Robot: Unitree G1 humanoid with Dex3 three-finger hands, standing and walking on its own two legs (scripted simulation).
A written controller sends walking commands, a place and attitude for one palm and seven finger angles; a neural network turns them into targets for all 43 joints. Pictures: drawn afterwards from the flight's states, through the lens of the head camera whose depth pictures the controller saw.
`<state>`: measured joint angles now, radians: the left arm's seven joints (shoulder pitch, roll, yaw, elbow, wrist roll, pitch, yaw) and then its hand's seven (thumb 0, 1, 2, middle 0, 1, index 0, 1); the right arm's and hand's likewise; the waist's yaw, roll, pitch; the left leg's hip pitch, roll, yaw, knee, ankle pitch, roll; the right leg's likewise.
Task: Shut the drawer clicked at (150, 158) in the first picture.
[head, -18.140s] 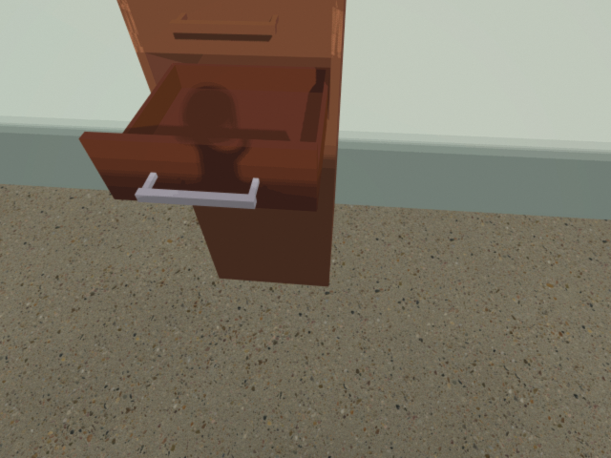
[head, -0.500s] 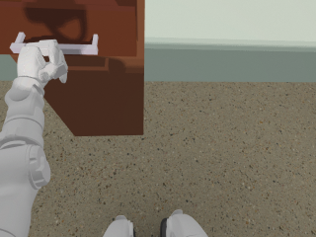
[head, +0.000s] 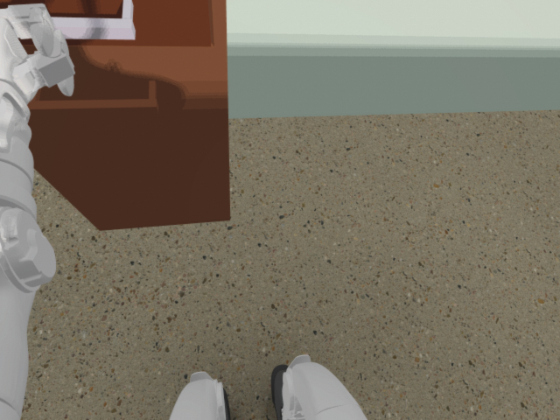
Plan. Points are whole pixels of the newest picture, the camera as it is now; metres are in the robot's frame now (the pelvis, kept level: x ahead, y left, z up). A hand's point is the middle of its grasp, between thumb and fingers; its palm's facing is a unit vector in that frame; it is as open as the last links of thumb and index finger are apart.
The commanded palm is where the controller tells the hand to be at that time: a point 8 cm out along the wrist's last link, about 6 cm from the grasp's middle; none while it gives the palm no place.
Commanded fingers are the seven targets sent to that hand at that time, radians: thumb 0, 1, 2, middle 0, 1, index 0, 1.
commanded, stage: push the drawer shut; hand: left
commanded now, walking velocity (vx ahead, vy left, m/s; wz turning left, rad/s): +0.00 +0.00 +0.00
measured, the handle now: (50, 16) +0.63 +0.22 +0.11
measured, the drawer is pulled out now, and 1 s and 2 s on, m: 0.00 0.00 0.00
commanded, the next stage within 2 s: pull the fist back off the drawer in 0.30 s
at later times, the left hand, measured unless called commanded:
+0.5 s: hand (54, 53) +0.57 +0.21 +0.11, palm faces +0.00 -1.00 -0.02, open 3.0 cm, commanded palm +0.59 +0.22 +0.11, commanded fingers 0.00 0.90 0.90 -1.40 -1.60 -1.40 -1.60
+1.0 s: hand (75, 58) +0.56 +0.18 +0.11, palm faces +0.01 -1.00 +0.00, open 3.2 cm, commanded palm +0.53 +0.22 +0.11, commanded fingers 0.00 0.90 0.90 -1.40 -1.60 -1.40 -1.60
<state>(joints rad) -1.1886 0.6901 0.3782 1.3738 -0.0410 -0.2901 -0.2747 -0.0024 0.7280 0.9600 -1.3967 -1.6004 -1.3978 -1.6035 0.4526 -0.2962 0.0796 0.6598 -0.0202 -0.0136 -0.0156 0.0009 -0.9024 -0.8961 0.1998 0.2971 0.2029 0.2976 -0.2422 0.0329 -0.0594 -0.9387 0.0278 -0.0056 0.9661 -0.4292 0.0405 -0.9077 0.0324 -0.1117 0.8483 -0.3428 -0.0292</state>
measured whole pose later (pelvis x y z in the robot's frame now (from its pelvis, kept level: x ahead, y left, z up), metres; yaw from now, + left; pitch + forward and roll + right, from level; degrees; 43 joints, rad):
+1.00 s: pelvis +0.01 +0.01 +0.01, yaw -1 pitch +22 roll -4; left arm -1.05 0.58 0.41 1.24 -0.05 -0.31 -0.22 0.02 0.84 0.93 -1.40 -1.60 -1.40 -1.60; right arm 0.48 -0.28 0.06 0.63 -0.03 0.05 0.03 0.00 -0.90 -0.90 0.20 0.30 0.20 0.30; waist -0.22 0.04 -0.08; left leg -0.87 0.03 0.02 0.94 -0.44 0.05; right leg -0.85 0.04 -0.08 0.82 -0.35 -0.02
